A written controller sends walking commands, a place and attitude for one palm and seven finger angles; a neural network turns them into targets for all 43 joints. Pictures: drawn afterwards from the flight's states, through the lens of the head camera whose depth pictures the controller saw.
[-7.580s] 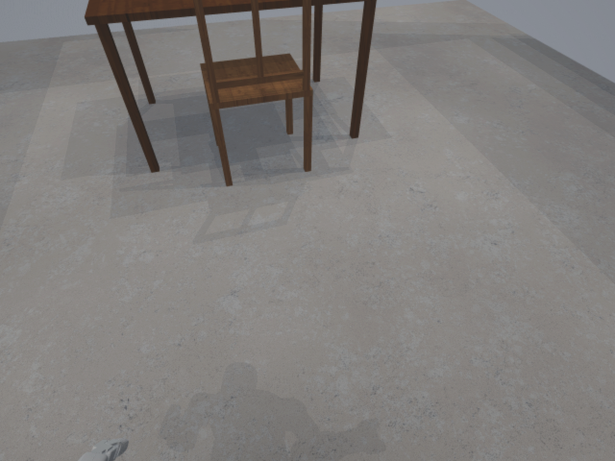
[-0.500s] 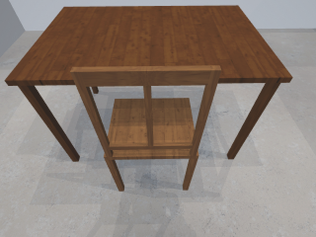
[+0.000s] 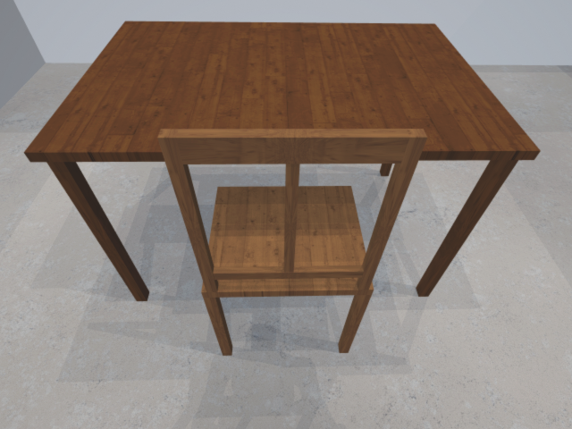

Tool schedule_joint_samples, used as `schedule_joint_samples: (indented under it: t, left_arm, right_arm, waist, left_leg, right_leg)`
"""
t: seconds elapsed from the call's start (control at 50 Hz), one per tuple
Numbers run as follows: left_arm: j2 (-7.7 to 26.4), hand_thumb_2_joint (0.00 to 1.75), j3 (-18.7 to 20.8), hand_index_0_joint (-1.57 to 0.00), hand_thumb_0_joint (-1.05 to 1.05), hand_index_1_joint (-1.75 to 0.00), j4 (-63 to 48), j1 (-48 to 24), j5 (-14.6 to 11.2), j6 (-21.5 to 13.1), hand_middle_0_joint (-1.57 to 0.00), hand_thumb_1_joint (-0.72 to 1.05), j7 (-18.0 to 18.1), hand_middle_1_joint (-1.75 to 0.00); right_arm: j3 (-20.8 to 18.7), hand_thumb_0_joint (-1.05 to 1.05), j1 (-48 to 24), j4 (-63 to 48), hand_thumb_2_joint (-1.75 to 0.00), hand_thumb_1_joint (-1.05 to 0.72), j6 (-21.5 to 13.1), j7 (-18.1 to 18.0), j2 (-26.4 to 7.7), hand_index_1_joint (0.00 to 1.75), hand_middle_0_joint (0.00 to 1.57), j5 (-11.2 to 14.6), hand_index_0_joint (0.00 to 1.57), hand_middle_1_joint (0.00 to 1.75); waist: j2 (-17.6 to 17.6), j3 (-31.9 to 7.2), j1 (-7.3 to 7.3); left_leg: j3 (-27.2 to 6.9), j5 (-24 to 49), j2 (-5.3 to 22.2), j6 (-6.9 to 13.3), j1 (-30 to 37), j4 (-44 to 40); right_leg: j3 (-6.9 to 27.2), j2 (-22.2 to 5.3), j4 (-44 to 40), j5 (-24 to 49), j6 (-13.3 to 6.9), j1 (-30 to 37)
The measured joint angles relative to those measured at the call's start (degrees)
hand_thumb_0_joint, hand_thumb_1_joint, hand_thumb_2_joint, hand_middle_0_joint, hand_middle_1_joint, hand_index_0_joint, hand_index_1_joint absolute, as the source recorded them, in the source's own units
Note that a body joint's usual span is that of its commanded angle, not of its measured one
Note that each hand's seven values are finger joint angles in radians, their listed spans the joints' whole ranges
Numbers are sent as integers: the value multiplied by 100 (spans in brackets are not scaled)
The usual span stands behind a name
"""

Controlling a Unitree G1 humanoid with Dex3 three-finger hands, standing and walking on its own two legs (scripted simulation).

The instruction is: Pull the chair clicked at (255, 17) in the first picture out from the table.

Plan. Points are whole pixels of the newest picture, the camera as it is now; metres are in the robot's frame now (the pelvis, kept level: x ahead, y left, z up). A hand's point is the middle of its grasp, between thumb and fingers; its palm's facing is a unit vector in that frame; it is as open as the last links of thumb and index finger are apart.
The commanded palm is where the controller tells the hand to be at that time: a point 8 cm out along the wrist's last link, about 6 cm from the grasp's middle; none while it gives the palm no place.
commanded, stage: look again from close up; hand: left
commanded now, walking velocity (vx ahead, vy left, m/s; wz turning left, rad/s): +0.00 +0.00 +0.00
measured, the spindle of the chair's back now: (290, 224) +0.51 +0.02 -0.07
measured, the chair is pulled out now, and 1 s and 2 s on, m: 0.00 0.00 0.00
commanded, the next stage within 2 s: shuffle to correct the standing spot in 0.28 s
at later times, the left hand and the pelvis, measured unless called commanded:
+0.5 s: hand out of the picture -0.02 +0.14 -0.18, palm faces +0.04 -0.99 -0.14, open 7.4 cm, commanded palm none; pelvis +0.00 -0.01 +0.00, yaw +0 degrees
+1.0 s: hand out of the picture +0.05 +0.17 -0.18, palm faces +0.15 -0.98 -0.15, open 7.4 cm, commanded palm none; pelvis +0.08 +0.01 +0.00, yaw +6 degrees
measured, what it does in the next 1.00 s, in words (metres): lifts its right foot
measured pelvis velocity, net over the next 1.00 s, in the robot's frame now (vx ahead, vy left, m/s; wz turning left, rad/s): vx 0.08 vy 0.01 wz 0.10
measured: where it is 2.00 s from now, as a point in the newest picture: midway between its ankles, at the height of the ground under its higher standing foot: outside the picture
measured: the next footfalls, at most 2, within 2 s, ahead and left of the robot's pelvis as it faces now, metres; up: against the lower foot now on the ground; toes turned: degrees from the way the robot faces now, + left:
right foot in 1.22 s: +0.17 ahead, -0.12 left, +0.00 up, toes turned +2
left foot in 1.54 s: +0.10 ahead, +0.11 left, +0.00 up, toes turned +7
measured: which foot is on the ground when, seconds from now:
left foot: down 0.00-1.00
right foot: down 0.00-0.82, up 0.84-1.00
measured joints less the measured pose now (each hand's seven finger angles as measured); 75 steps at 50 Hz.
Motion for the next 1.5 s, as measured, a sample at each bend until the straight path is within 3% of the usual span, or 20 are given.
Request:
schedule_joint_samples:
  t: [0.48, 0.66, 0.74, 0.78, 0.82, 0.9, 0.94, 1.06, 1.18, 1.22, 1.26, 1.32, 1.38, 1.44, 1.5]
  left_arm:
    - [-163, 90, -32, -19, 0, -30, 162, 246, 47, -18, -20, 91, -26, -30]
    - [-95, 90, 97, -19, 0, -30, -28, 394, 108, -117, -20, 91, -102, -30]
    - [-64, 90, 171, -19, 0, -30, -86, 530, 115, -276, -20, 91, -48, -30]
    - [-42, 90, 188, -19, 0, -30, -56, 632, 132, -287, -20, 91, -32, -30]
    - [-21, 90, 187, -19, 0, -30, 31, 740, 103, -224, -20, 91, -47, -30]
    - [-27, 90, 159, -19, 0, -30, 237, 661, 65, 53, -20, 91, -25, -30]
    - [-30, 90, 143, -19, 0, -30, 198, 459, 53, 82, -20, 91, -8, -30]
    - [24, 90, 118, -19, 1, -30, -168, -189, 49, 73, -20, 93, 93, -30]
    - [218, 90, 234, -19, 1, -30, -440, -474, 51, 131, -20, 93, 59, -30]
    - [257, 90, 255, -19, 1, -30, -534, -479, 70, 79, -20, 93, 45, -30]
    - [251, 90, 256, -19, 1, -30, -573, -500, 94, 0, -20, 92, 46, -30]
    - [231, 90, 197, -19, 0, -30, -639, -537, 110, -34, -20, 92, 39, -30]
    - [195, 90, 172, -19, 0, -30, -712, -552, 125, 9, -20, 91, 35, -30]
    - [170, 90, 152, -20, 0, -30, -768, -517, 143, 51, -20, 91, 12, -30]
    - [203, 90, 167, -20, 0, -30, -771, -435, 142, 95, -20, 92, 12, -30]
  right_arm:
    - [-37, 0, -106, 176, -90, -92, 21, 11, 39, 30, 20, 18, 20, 29]
    - [-105, 0, 188, 94, -90, -91, 101, 80, 32, 30, 20, -11, 20, 29]
    - [-147, 0, 102, 41, -90, -91, 142, 111, 28, 30, 20, -32, 20, 29]
    - [-166, 0, -16, -21, -90, -91, 112, 126, 20, 30, 20, -22, 20, 29]
    - [-173, 1, -113, -100, -90, -92, -10, 107, -18, 30, 20, -33, 20, 29]
    - [-155, 1, -163, -217, -90, -92, -169, 11, -43, 30, 19, -61, 19, 29]
    - [-106, 0, -174, -216, -90, -92, -147, -33, -20, 30, 19, -56, 19, 29]
    - [-87, 1, -327, -126, -90, -94, 24, -93, 2, 30, 20, -7, 20, 29]
    - [-239, 1, -430, -264, -90, -93, 177, -77, -29, 30, 20, -26, 20, 30]
    - [-282, 1, -427, -312, -90, -93, 219, -55, -67, 30, 20, -17, 20, 30]
    - [-344, 1, -490, -352, -90, -92, 270, -29, -128, 30, 20, 25, 20, 30]
    - [-402, 0, -629, -412, -90, -92, 382, -27, -178, 30, 20, 55, 20, 29]
    - [-412, 0, -758, -461, -90, -92, 442, 9, -178, 30, 20, 60, 20, 29]
    - [-394, 0, -821, -528, -90, -92, 445, 55, -156, 30, 19, 64, 19, 29]
    - [-367, 0, -813, -586, -90, -91, 408, 87, -125, 30, 19, 62, 19, 29]
  waist:
    - [-119, 25, 36]
    - [12, -81, 50]
    - [-40, 10, 129]
    - [-147, 74, 187]
    - [-266, 128, 187]
    - [-316, 58, 105]
    - [-252, 63, 69]
    - [-127, 298, 71]
    - [1, 463, 13]
    - [43, 460, 25]
    - [146, 474, 21]
    - [142, 503, -7]
    - [9, 513, 40]
    - [-158, 480, 98]
    - [-294, 397, 134]
  left_leg:
    - [-29, -5, 41, -42, 45, -13]
    - [-285, -456, 91, -106, -283, 651]
    - [-134, -1042, 209, -158, -804, 1619]
    - [-30, -1035, 248, -169, -903, 1468]
    - [97, -156, 237, -129, -746, 924]
    - [185, -408, 142, 48, -451, 782]
    - [105, -325, 119, 38, -282, 476]
    - [-64, -48, 47, 39, 63, -112]
    - [-55, -219, 87, -74, 139, 54]
    - [-38, -392, 103, -136, 59, 332]
    - [-88, -584, 176, -259, -208, 928]
    - [-310, -1445, 135, -436, -740, 2125]
    - [-399, -1551, 163, -542, -1064, 2678]
    - [-384, -1358, 224, -618, -1074, 2348]
    - [-294, -789, 264, -636, -792, 1422]
  right_leg:
    - [-32, 40, 7, -22, -64, 41]
    - [-313, 57, 426, -478, -134, -69]
    - [-498, 39, 436, -634, -153, 38]
    - [-502, -18, 415, -689, -117, 141]
    - [-449, -111, 680, -850, -96, 140]
    - [-180, 2, 2446, -1528, -272, -547]
    - [-208, 44, 2626, -1482, -258, -781]
    - [-160, 67, 1506, -706, -157, -931]
    - [-148, 162, 1029, -292, -256, -848]
    - [-159, 160, 595, 346, -290, -651]
    - [-195, 227, 618, 136, -336, -636]
    - [-246, 216, 674, -37, -429, -667]
    - [-219, 185, 570, 97, -454, -683]
    - [-163, 140, 508, 213, -437, -728]
    - [-111, 104, 567, 263, -374, -809]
